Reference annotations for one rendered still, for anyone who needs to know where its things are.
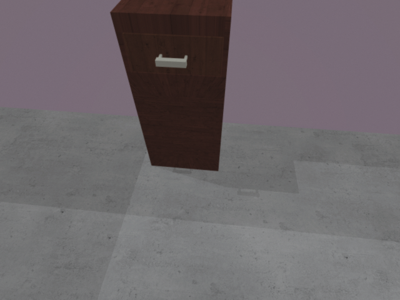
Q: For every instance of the drawer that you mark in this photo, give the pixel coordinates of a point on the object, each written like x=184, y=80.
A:
x=204, y=53

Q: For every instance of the cabinet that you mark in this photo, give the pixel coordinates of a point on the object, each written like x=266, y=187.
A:
x=181, y=115

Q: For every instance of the handle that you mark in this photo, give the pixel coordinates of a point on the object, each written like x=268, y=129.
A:
x=171, y=62

